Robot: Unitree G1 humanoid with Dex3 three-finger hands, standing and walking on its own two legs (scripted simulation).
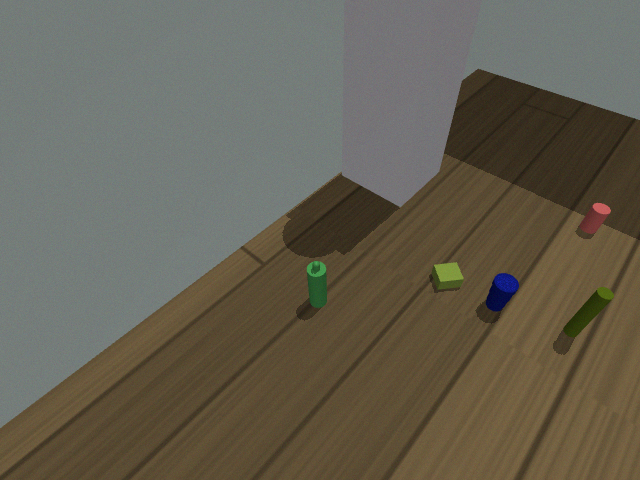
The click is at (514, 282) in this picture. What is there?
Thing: tapered cup
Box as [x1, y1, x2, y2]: [486, 273, 518, 311]
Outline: 509,274 500,273 495,276 486,300 486,305 490,309 495,311 501,309 517,289 518,283 516,279
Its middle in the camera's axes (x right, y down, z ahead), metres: +0.63 +0.20 +1.38
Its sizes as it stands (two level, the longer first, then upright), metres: 0.080 0.080 0.139
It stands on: the floor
